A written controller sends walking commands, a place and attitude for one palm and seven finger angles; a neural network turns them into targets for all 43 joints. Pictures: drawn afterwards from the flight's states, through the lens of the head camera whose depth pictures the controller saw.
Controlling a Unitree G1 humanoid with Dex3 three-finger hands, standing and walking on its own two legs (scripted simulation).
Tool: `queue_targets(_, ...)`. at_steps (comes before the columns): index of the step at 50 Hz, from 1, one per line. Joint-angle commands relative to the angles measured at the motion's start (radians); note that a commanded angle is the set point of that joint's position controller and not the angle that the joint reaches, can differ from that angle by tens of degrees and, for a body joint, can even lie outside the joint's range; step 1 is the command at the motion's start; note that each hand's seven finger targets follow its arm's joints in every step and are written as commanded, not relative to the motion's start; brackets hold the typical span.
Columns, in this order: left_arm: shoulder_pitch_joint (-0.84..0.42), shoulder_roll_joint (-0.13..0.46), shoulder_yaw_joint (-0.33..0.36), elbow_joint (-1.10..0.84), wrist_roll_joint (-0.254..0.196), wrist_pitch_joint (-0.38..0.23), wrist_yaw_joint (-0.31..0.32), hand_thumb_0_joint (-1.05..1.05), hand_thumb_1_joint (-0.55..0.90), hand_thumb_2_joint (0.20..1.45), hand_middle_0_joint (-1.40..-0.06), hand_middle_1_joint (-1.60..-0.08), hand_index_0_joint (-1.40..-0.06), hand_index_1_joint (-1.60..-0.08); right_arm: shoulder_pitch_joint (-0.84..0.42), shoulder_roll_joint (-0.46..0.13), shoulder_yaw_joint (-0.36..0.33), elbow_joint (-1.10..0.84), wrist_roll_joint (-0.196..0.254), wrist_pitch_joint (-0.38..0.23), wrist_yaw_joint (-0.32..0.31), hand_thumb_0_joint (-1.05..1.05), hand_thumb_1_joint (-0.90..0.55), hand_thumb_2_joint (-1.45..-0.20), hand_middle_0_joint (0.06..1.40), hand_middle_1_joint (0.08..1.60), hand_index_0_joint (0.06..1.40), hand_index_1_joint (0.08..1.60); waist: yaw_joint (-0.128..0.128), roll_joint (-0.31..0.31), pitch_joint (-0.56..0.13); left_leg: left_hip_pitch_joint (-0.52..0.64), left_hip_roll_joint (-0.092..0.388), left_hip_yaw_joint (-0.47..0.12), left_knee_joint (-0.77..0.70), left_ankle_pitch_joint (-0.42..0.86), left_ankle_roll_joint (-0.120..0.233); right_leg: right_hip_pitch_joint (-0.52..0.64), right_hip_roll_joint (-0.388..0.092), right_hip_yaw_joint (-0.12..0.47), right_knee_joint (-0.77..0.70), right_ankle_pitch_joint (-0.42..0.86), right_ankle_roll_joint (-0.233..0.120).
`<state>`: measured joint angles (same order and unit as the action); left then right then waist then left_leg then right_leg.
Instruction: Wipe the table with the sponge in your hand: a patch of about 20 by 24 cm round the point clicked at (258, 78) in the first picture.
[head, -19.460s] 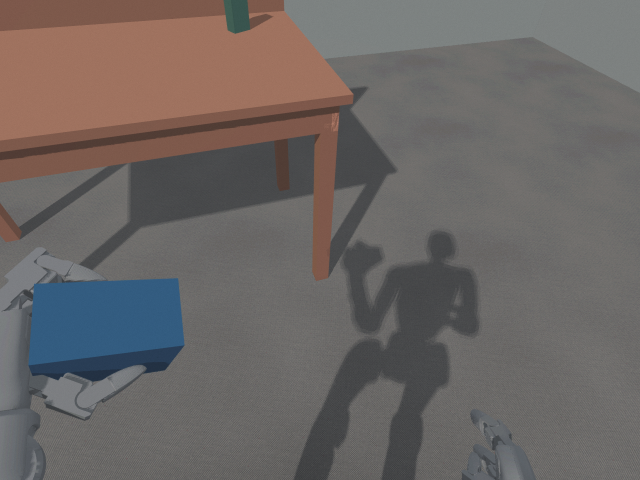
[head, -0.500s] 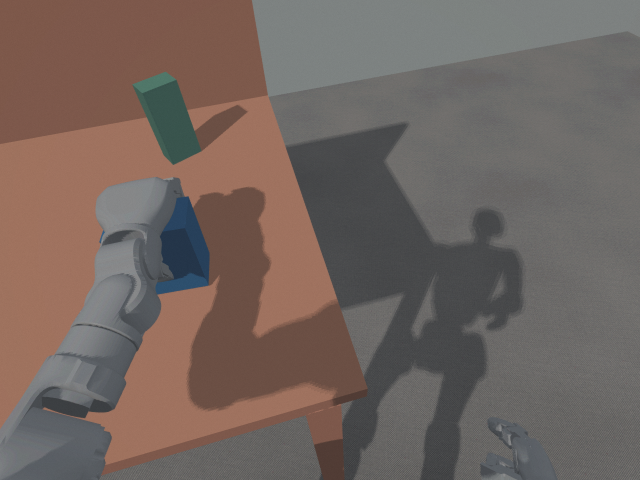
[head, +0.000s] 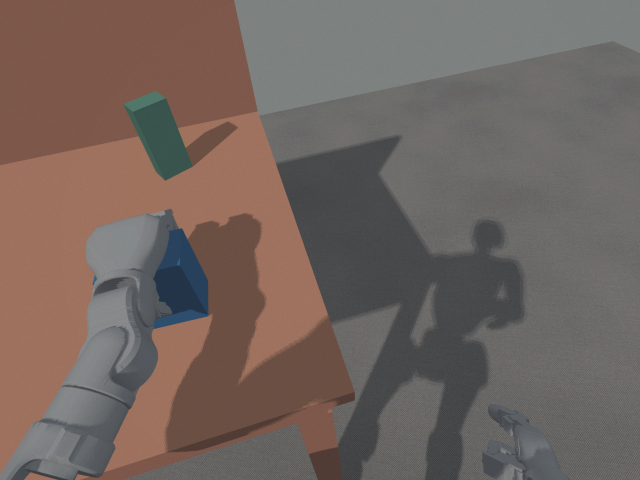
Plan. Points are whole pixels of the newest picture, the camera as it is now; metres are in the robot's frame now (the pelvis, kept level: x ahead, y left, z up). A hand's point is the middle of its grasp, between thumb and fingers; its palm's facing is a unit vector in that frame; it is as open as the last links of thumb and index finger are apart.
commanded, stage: wipe back along the middle lane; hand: left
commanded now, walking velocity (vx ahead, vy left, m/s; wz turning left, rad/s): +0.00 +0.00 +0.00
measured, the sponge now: (162, 290) +0.34 +0.25 +0.06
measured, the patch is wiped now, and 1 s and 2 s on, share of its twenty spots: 0.40 0.60 0.60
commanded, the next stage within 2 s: slide across to the third lane in 1.06 s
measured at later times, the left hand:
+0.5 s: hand (151, 298) +0.30 +0.23 +0.10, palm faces +0.11 -0.08 -0.99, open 10.6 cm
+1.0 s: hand (153, 329) +0.25 +0.21 +0.10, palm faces +0.15 -0.14 -0.98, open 10.6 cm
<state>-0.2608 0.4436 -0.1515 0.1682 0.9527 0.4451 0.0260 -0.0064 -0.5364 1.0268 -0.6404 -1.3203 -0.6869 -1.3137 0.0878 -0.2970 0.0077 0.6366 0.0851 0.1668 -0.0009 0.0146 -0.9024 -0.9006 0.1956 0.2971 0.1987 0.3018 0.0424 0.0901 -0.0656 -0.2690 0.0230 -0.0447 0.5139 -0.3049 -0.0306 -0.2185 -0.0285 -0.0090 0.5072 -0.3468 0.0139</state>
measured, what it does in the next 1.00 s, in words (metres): stands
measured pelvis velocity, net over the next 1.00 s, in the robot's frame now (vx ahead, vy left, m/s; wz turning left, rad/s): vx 0.00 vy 0.00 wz -0.02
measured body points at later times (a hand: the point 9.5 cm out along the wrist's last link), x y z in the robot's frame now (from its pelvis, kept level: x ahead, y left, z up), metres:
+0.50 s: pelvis +0.00 +0.00 +0.00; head +0.00 -0.04 +0.45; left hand +0.28 +0.23 +0.16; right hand +0.22 -0.22 -0.10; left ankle -0.03 +0.15 -0.73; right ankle -0.06 -0.13 -0.73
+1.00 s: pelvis +0.00 +0.00 +0.00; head -0.02 -0.05 +0.44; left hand +0.24 +0.22 +0.16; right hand +0.23 -0.22 -0.09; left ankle -0.03 +0.15 -0.73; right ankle -0.06 -0.13 -0.73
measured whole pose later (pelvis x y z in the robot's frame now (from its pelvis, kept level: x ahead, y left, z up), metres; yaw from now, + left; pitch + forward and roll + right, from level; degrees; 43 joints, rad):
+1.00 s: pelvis +0.00 +0.00 +0.00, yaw -1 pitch +1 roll +1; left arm 0.14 0.38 -0.19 -0.30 0.95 0.53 0.08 0.00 -0.52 1.03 -0.62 -1.33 -0.66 -1.32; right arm 0.04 -0.28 0.02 0.59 0.08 0.16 0.05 0.02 -0.90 -0.90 0.20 0.30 0.20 0.30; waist 0.08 0.11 -0.07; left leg -0.24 0.03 -0.02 0.54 -0.33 -0.04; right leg -0.21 -0.02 0.01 0.56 -0.37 0.01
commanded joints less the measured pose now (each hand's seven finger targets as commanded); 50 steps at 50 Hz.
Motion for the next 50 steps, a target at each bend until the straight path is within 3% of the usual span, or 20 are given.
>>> queue_targets(1, -0.090, 0.064, 0.002, -0.099, -0.030, 0.016, -0.026, 0.000, 0.100, 1.300, -1.200, -1.600, -1.200, -1.600, -0.163, -0.098, -0.032, -0.170, -0.001, -0.042, 0.000, 0.000, -0.900, -0.900, 0.200, 0.300, 0.200, 0.300, 0.007, -0.135, -0.171, 0.067, -0.062, 0.066, -0.025, 0.369, 0.071, 0.082, 0.056, -0.053, -0.022, 0.492, -0.053)
queue_targets(6, -0.079, 0.052, -0.011, -0.113, -0.027, 0.038, -0.026, 0.000, 0.100, 1.300, -1.200, -1.600, -1.200, -1.600, -0.173, -0.097, -0.028, -0.171, -0.001, -0.041, 0.000, 0.000, -0.900, -0.900, 0.200, 0.300, 0.200, 0.300, 0.006, -0.146, -0.158, 0.064, -0.059, 0.067, -0.024, 0.349, 0.070, 0.070, 0.056, -0.051, -0.021, 0.471, -0.053)
queue_targets(7, -0.058, 0.074, 0.012, -0.129, -0.027, 0.041, -0.024, 0.000, 0.100, 1.300, -1.200, -1.600, -1.200, -1.600, -0.176, -0.100, -0.029, -0.177, -0.001, -0.041, 0.002, 0.000, -0.900, -0.900, 0.200, 0.300, 0.200, 0.300, 0.014, -0.135, -0.175, 0.065, -0.057, 0.063, -0.027, 0.354, 0.068, 0.080, 0.057, -0.046, -0.016, 0.458, -0.056)
queue_targets(8, -0.056, 0.037, -0.022, -0.142, -0.031, 0.043, -0.027, 0.000, 0.100, 1.300, -1.200, -1.600, -1.200, -1.600, -0.183, -0.094, -0.025, -0.183, -0.001, -0.043, 0.003, 0.000, -0.900, -0.900, 0.200, 0.300, 0.200, 0.300, 0.010, -0.148, -0.171, 0.066, -0.060, 0.066, -0.023, 0.349, 0.071, 0.081, 0.056, -0.050, -0.014, 0.466, -0.052)
queue_targets(12, 0.004, 0.054, -0.001, -0.170, -0.027, 0.050, -0.026, 0.000, 0.100, 1.300, -1.200, -1.600, -1.200, -1.600, -0.189, -0.094, -0.025, -0.184, -0.003, -0.046, 0.008, 0.000, -0.900, -0.900, 0.200, 0.300, 0.200, 0.300, 0.021, -0.129, -0.171, 0.069, -0.056, 0.063, -0.020, 0.365, 0.066, 0.082, 0.058, -0.042, -0.008, 0.475, -0.056)
queue_targets(14, 0.065, 0.008, -0.032, -0.212, -0.035, 0.047, -0.026, 0.000, 0.100, 1.300, -1.200, -1.600, -1.200, -1.600, -0.191, -0.083, -0.024, -0.195, 0.000, -0.053, 0.016, 0.000, -0.900, -0.900, 0.200, 0.300, 0.200, 0.300, 0.022, -0.137, -0.180, 0.076, -0.053, 0.061, -0.011, 0.399, 0.068, 0.090, 0.057, -0.051, 0.006, 0.510, -0.054)
queue_targets(17, 0.145, 0.033, 0.001, -0.265, -0.044, 0.052, -0.019, 0.000, 0.100, 1.300, -1.200, -1.600, -1.200, -1.600, -0.201, -0.087, -0.025, -0.203, -0.004, -0.055, 0.025, 0.000, -0.900, -0.900, 0.200, 0.300, 0.200, 0.300, 0.035, -0.143, -0.179, 0.065, -0.050, 0.063, -0.011, 0.406, 0.064, 0.109, 0.057, -0.043, 0.010, 0.539, -0.053)
queue_targets(19, 0.158, -0.009, -0.031, -0.295, -0.051, 0.061, -0.017, 0.000, 0.100, 1.300, -1.200, -1.600, -1.200, -1.600, -0.206, -0.080, -0.024, -0.206, -0.001, -0.056, 0.029, 0.000, -0.900, -0.900, 0.200, 0.300, 0.200, 0.300, 0.028, -0.158, -0.158, 0.063, -0.048, 0.064, -0.010, 0.409, 0.065, 0.098, 0.056, -0.053, 0.013, 0.538, -0.050)
queue_targets(22, 0.213, 0.024, -0.002, -0.344, -0.048, 0.078, -0.006, 0.000, 0.100, 1.300, -1.200, -1.600, -1.200, -1.600, -0.221, -0.084, -0.025, -0.209, -0.002, -0.056, 0.033, 0.000, -0.900, -0.900, 0.200, 0.300, 0.200, 0.300, 0.040, -0.138, -0.160, 0.065, -0.047, 0.066, -0.013, 0.414, 0.062, 0.109, 0.057, -0.038, 0.015, 0.544, -0.052)
queue_targets(23, 0.203, -0.009, -0.036, -0.357, -0.048, 0.084, -0.006, 0.000, 0.100, 1.300, -1.200, -1.600, -1.200, -1.600, -0.219, -0.075, -0.021, -0.211, 0.001, -0.058, 0.034, 0.000, -0.900, -0.900, 0.200, 0.300, 0.200, 0.300, 0.031, -0.151, -0.143, 0.064, -0.047, 0.067, -0.009, 0.412, 0.064, 0.099, 0.056, -0.046, 0.018, 0.542, -0.050)
queue_targets(27, 0.191, 0.028, -0.014, -0.385, -0.038, 0.107, -0.004, 0.000, 0.100, 1.300, -1.200, -1.600, -1.200, -1.600, -0.230, -0.082, -0.020, -0.208, -0.003, -0.052, 0.028, 0.000, -0.900, -0.900, 0.200, 0.300, 0.200, 0.300, 0.034, -0.144, -0.126, 0.060, -0.043, 0.064, -0.025, 0.363, 0.063, 0.083, 0.060, -0.038, 0.006, 0.470, -0.055)
queue_targets(35, 0.253, -0.032, -0.072, -0.426, -0.039, 0.101, -0.008, 0.000, 0.100, 1.300, -1.200, -1.600, -1.200, -1.600, -0.245, -0.069, -0.016, -0.215, -0.001, -0.054, 0.032, 0.000, -0.900, -0.900, 0.200, 0.300, 0.200, 0.300, 0.035, -0.137, -0.119, 0.068, -0.042, 0.063, -0.022, 0.346, 0.065, 0.071, 0.060, -0.039, 0.008, 0.440, -0.055)
queue_targets(37, 0.271, 0.009, -0.031, -0.434, -0.038, 0.105, -0.002, 0.000, 0.100, 1.300, -1.200, -1.600, -1.200, -1.600, -0.249, -0.074, -0.020, -0.214, -0.003, -0.054, 0.031, 0.000, -0.900, -0.900, 0.200, 0.300, 0.200, 0.300, 0.044, -0.135, -0.120, 0.064, -0.042, 0.062, -0.022, 0.337, 0.065, 0.077, 0.062, -0.029, 0.006, 0.436, -0.057)
queue_targets(38, 0.270, -0.032, -0.069, -0.442, -0.041, 0.104, -0.004, 0.000, 0.100, 1.300, -1.200, -1.600, -1.200, -1.600, -0.251, -0.067, -0.015, -0.219, -0.002, -0.055, 0.032, 0.000, -0.900, -0.900, 0.200, 0.300, 0.200, 0.300, 0.037, -0.139, -0.126, 0.065, -0.044, 0.065, -0.021, 0.337, 0.066, 0.080, 0.059, -0.036, 0.010, 0.439, -0.054)
queue_targets(42, 0.346, -0.001, -0.034, -0.476, -0.046, 0.098, 0.000, 0.000, 0.100, 1.300, -1.200, -1.600, -1.200, -1.600, -0.252, -0.071, -0.019, -0.221, -0.004, -0.056, 0.038, 0.000, -0.900, -0.900, 0.200, 0.300, 0.200, 0.300, 0.047, -0.139, -0.123, 0.063, -0.042, 0.066, -0.016, 0.353, 0.064, 0.092, 0.061, -0.020, 0.012, 0.478, -0.055)
queue_targets(43, 0.352, -0.049, -0.078, -0.489, -0.049, 0.096, -0.002, 0.000, 0.100, 1.300, -1.200, -1.600, -1.200, -1.600, -0.252, -0.063, -0.016, -0.227, -0.002, -0.056, 0.042, 0.000, -0.900, -0.900, 0.200, 0.300, 0.200, 0.300, 0.040, -0.150, -0.118, 0.060, -0.043, 0.068, -0.014, 0.355, 0.066, 0.089, 0.057, -0.032, 0.017, 0.478, -0.052)
queue_targets(47, 0.436, -0.004, -0.025, -0.539, -0.056, 0.086, 0.008, 0.000, 0.100, 1.300, -1.200, -1.600, -1.200, -1.600, -0.253, -0.067, -0.021, -0.229, -0.005, -0.054, 0.046, 0.000, -0.900, -0.900, 0.200, 0.300, 0.200, 0.300, 0.053, -0.153, -0.117, 0.056, -0.040, 0.068, -0.013, 0.357, 0.064, 0.101, 0.059, -0.012, 0.016, 0.500, -0.054)
queue_targets(48, 0.452, -0.035, -0.055, -0.559, -0.064, 0.084, 0.009, 0.000, 0.100, 1.300, -1.200, -1.600, -1.200, -1.600, -0.253, -0.060, -0.019, -0.238, -0.003, -0.054, 0.047, 0.000, -0.900, -0.900, 0.200, 0.300, 0.200, 0.300, 0.048, -0.156, -0.113, 0.054, -0.042, 0.073, -0.009, 0.357, 0.068, 0.105, 0.054, -0.021, 0.019, 0.506, -0.049)
queue_targets(49, 0.478, -0.006, -0.022, -0.558, -0.066, 0.080, 0.013, 0.000, 0.100, 1.300, -1.200, -1.600, -1.200, -1.600, -0.248, -0.061, -0.022, -0.233, -0.003, -0.054, 0.047, 0.000, -0.900, -0.900, 0.200, 0.300, 0.200, 0.300, 0.052, -0.172, -0.100, 0.051, -0.039, 0.071, -0.009, 0.352, 0.067, 0.099, 0.055, -0.020, 0.017, 0.500, -0.048)
queue_targets(50, 0.479, -0.018, -0.035, -0.565, -0.068, 0.080, 0.015, 0.000, 0.100, 1.300, -1.200, -1.600, -1.200, -1.600, -0.250, -0.061, -0.019, -0.235, -0.004, -0.051, 0.046, 0.000, -0.900, -0.900, 0.200, 0.300, 0.200, 0.300, 0.049, -0.164, -0.090, 0.049, -0.039, 0.073, -0.014, 0.345, 0.067, 0.094, 0.055, -0.020, 0.014, 0.491, -0.048)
